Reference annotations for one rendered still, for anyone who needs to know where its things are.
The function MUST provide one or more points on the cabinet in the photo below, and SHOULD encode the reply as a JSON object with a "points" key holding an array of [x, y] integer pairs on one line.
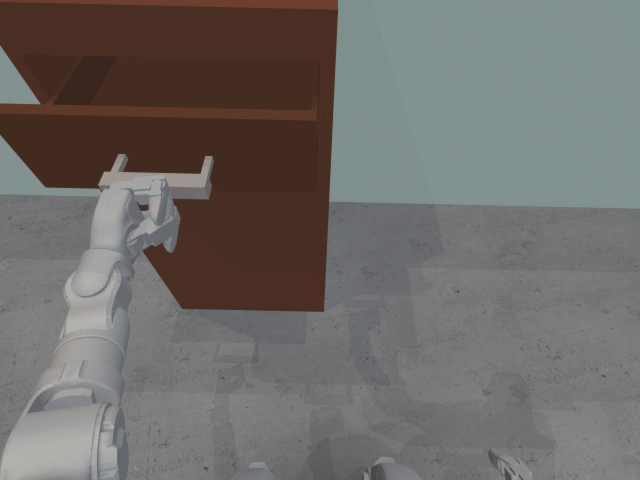
{"points": [[237, 250]]}

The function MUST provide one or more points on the right robot shin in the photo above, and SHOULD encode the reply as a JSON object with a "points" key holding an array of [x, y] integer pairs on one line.
{"points": [[383, 460]]}

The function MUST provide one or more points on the handle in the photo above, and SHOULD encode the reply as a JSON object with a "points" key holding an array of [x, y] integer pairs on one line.
{"points": [[182, 185]]}

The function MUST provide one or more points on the robot left hand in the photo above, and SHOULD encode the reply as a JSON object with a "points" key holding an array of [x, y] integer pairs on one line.
{"points": [[117, 216]]}

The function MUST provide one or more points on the left robot shin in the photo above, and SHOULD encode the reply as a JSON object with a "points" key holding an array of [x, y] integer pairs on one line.
{"points": [[258, 465]]}

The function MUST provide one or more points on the robot left forearm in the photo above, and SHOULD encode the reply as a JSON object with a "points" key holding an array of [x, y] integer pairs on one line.
{"points": [[88, 358]]}

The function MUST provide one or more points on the robot shin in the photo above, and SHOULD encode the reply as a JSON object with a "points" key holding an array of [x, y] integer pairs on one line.
{"points": [[383, 460], [258, 465]]}

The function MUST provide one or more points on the drawer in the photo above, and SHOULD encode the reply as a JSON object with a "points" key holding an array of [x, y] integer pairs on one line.
{"points": [[257, 118]]}

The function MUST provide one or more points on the left robot upper arm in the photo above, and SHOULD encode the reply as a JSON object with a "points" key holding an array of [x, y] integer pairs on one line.
{"points": [[86, 442]]}

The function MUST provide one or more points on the robot right hand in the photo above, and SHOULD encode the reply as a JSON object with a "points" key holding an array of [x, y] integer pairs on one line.
{"points": [[509, 468]]}

